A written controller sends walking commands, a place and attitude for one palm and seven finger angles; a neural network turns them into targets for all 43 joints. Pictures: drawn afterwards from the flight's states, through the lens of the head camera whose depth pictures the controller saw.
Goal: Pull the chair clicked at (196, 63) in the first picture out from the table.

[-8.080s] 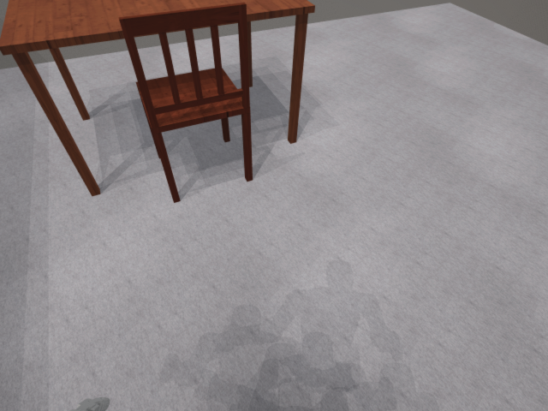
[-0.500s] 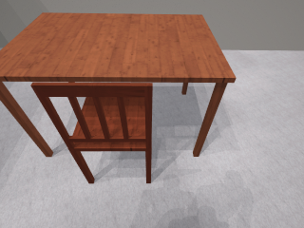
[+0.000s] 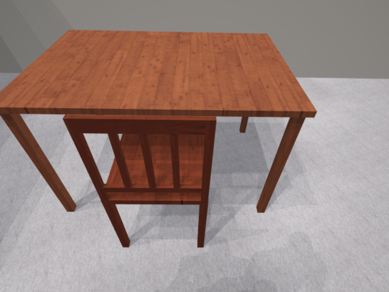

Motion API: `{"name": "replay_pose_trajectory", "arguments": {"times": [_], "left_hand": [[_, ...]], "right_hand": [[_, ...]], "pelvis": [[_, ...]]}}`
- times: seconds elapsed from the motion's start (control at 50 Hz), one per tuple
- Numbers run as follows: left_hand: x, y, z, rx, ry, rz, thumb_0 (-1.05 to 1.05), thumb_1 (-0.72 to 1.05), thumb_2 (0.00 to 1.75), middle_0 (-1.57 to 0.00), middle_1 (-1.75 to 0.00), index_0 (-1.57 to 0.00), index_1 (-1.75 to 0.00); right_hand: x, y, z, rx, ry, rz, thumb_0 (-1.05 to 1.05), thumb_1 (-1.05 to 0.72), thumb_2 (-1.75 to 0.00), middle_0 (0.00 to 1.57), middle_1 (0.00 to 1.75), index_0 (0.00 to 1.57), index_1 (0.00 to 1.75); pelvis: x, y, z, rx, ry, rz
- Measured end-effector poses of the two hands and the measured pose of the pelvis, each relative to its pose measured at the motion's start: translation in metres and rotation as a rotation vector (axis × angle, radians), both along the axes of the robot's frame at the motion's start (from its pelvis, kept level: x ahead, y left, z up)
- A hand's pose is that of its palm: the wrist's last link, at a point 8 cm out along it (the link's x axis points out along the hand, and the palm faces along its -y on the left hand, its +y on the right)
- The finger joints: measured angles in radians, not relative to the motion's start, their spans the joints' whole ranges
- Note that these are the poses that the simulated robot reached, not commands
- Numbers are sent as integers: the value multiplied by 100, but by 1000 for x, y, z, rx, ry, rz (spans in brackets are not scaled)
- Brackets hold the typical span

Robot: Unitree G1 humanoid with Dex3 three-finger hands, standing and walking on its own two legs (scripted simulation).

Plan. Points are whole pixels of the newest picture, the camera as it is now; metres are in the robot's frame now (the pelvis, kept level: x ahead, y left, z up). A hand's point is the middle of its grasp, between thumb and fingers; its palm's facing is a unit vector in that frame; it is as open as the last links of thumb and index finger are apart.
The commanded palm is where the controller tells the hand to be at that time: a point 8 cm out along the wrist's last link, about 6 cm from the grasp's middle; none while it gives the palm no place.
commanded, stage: look again from close up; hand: left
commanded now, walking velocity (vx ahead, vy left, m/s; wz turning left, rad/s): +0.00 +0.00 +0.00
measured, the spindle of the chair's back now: (148, 162) +0.53 +0.19 -0.11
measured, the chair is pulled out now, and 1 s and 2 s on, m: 0.00 0.00 0.00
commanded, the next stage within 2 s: none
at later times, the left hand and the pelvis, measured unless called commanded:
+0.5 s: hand out of the picture -0.03 +0.16 -0.18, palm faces +0.05 -0.99 -0.15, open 7.4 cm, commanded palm none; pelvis +0.00 +0.01 +0.00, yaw +0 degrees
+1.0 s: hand out of the picture -0.02 +0.14 -0.18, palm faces +0.05 -0.99 -0.13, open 7.4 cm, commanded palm none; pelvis +0.00 +0.00 +0.00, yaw +0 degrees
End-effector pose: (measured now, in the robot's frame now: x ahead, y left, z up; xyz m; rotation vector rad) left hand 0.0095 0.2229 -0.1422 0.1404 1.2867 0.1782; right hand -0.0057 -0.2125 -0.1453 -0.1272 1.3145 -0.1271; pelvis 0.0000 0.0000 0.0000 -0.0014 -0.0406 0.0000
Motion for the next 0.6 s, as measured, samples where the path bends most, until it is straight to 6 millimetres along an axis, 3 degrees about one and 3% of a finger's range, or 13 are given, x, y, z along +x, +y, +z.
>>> {"name": "replay_pose_trajectory", "arguments": {"times": [0.3, 0.6], "left_hand": [[-31, -4, -6, -56, 106, 7, 0, 91, 90, -20, -30, -20, -30], [-49, -15, -5, -62, 156, 23, 0, 90, 90, -20, -30, -20, -30]], "right_hand": [[-5, 12, 4, -14, 41, 1, 1, -91, -89, 20, 30, 20, 30], [-10, 15, 2, 7, 75, -8, 0, -90, -89, 20, 30, 20, 30]], "pelvis": [[-2, 14, 2, 3, -9, -2], [0, 10, 3, 5, -5, -3]]}}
